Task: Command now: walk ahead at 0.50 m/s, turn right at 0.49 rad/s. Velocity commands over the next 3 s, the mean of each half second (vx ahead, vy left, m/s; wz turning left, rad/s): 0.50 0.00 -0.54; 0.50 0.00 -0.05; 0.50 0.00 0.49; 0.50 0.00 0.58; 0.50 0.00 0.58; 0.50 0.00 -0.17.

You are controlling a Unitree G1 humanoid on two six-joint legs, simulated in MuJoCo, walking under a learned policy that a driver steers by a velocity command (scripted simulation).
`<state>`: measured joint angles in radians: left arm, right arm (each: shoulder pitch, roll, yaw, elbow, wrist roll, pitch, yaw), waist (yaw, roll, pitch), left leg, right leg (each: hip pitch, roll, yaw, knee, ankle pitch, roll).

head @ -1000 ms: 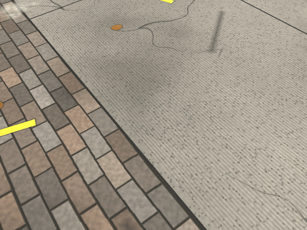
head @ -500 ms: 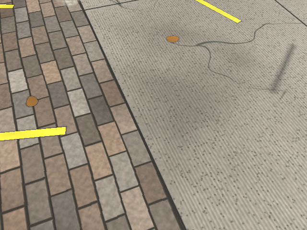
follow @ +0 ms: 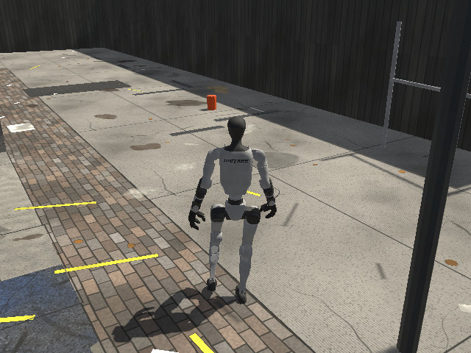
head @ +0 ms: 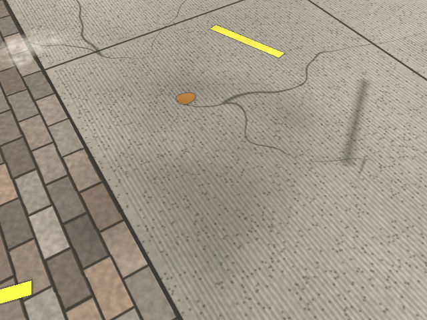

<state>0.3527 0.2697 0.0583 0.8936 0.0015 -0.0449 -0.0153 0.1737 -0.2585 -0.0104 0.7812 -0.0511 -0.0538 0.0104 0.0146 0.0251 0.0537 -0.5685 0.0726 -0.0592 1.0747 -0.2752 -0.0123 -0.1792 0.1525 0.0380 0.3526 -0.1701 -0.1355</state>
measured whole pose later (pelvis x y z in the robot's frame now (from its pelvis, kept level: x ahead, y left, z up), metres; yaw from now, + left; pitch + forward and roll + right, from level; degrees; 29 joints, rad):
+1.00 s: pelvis +0.50 -0.08 +0.00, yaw -16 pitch +0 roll +0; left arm 0.27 0.23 0.03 0.85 0.02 -0.08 0.00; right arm 0.34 -0.25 -0.05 0.89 -0.02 -0.02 0.02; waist -0.01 0.03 0.03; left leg -0.50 0.06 -0.02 1.09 -0.27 0.05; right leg -0.15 0.03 -0.14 0.34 -0.20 -0.08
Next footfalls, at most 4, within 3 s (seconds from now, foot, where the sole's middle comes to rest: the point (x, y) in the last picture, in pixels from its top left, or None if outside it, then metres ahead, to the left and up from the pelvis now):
0.28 left None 0.34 0.12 -0.78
0.80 right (285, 305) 0.51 -0.16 -0.78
1.32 left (244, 215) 0.84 -0.05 -0.78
1.86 right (275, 147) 1.16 -0.19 -0.78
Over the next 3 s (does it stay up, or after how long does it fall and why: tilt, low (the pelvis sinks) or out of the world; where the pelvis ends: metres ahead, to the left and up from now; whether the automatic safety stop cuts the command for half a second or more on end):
stays up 1.50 0.16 -0.03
